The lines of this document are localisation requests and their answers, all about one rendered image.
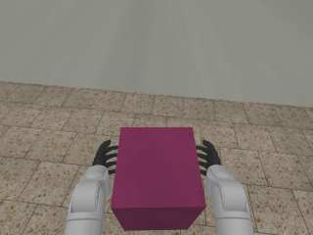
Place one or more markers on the left robot hand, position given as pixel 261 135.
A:
pixel 102 157

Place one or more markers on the left robot forearm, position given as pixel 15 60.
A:
pixel 86 209

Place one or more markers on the carton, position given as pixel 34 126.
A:
pixel 157 181

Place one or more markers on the right robot forearm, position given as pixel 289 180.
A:
pixel 230 205

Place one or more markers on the right robot hand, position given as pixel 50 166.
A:
pixel 211 156

